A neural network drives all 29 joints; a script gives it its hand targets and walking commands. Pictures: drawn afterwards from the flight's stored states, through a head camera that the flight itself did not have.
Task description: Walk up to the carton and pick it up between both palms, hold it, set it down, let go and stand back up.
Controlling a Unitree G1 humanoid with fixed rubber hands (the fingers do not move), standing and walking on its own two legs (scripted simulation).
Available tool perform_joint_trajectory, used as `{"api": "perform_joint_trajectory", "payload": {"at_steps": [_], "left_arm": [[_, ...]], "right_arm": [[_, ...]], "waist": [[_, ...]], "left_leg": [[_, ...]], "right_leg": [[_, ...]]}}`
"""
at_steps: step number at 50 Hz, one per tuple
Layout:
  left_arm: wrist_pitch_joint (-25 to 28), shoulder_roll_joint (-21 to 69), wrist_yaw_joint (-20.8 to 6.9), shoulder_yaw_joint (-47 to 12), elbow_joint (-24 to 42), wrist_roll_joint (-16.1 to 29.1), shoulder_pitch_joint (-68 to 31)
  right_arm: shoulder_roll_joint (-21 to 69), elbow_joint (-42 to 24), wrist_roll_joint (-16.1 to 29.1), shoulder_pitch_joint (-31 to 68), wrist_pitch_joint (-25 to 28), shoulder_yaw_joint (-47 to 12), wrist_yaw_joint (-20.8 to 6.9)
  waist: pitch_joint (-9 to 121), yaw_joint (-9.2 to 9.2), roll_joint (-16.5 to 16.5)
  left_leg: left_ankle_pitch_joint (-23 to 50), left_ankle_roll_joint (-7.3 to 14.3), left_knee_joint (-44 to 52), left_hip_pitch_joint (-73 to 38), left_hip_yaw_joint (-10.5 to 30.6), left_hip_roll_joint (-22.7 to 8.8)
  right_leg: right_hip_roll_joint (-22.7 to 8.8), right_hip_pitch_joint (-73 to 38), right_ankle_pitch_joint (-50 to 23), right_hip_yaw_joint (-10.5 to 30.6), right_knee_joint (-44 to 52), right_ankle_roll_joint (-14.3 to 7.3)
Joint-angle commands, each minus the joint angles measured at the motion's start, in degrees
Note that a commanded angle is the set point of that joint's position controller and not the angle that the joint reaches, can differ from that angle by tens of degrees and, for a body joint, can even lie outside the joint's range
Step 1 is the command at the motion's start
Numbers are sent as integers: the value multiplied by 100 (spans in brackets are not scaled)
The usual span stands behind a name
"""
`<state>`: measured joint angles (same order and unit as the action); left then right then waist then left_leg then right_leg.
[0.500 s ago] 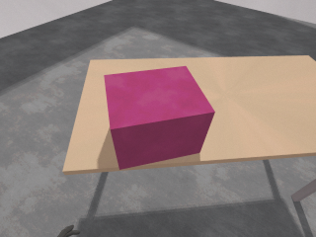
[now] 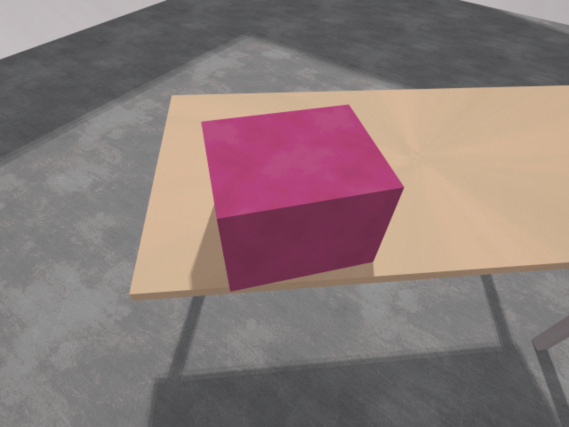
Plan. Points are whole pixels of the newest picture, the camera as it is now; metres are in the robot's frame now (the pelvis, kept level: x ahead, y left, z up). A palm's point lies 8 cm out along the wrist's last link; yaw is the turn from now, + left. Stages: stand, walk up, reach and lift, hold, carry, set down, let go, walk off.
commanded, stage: stand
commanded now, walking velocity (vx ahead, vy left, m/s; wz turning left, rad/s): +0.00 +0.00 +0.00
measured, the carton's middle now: (291, 195) +0.49 +0.00 +0.02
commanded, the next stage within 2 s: none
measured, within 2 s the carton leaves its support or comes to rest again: neither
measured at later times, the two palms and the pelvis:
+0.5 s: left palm out of the picture +0.05 +0.25 -0.12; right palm out of the picture +0.05 -0.27 -0.12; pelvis +0.02 -0.01 +0.00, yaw -1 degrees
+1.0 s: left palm out of the picture +0.05 +0.25 -0.13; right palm out of the picture +0.05 -0.26 -0.12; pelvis +0.03 -0.01 +0.00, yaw -1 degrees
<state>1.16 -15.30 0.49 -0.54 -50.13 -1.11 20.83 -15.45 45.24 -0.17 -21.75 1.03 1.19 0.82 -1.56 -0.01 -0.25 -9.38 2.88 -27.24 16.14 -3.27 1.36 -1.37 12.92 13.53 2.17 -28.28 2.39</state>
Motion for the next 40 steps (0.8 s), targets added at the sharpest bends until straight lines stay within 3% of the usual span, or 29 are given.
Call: {"api": "perform_joint_trajectory", "payload": {"at_steps": [1,5,11,20,23,26,35,38,40], "left_arm": [[65,-600,23,133,229,7,300],[87,-626,43,136,184,43,356],[45,-630,68,126,163,33,366],[53,-631,106,109,160,59,243],[37,-666,112,120,102,78,266],[16,-633,112,120,78,65,189],[8,-606,117,86,-8,82,131],[-5,-617,134,104,-61,76,115],[-16,-620,127,110,-111,73,79]], "right_arm": [[-827,-254,-24,-221,49,190,31],[-760,-186,-15,-325,66,174,45],[-705,-146,-1,-284,36,134,51],[-660,-76,3,-274,53,110,64],[-619,-38,10,-322,33,113,58],[-637,-19,14,-279,28,98,66],[-634,99,4,-283,25,52,81],[-624,130,22,-271,29,53,93],[-555,135,18,-253,30,40,102]], "waist": [[-454,21,96],[-252,-45,-101],[-414,-22,61],[-171,-36,5],[-122,-44,-90],[-158,-50,115],[-324,-14,-81],[-193,-6,131],[-209,2,11]], "left_leg": [[-1916,-93,1041,235,1084,-766],[-1237,-129,798,-91,958,-689],[-1298,-131,906,81,1061,-737],[-386,-111,638,-334,875,-655],[-395,-108,602,-419,865,-667],[-317,-131,625,-329,849,-671],[-103,-141,637,-376,781,-701],[-268,-126,716,-386,803,-699],[-322,-97,733,-446,877,-728]], "right_leg": [[-184,357,673,358,563,-179],[-237,367,452,453,633,-199],[-225,327,415,384,539,-223],[-312,243,-99,522,605,-241],[-321,238,-67,499,641,-260],[-305,158,-145,449,616,-245],[-321,215,-288,425,662,-225],[-331,59,-202,471,650,-264],[-306,92,-160,422,647,-239]]}}
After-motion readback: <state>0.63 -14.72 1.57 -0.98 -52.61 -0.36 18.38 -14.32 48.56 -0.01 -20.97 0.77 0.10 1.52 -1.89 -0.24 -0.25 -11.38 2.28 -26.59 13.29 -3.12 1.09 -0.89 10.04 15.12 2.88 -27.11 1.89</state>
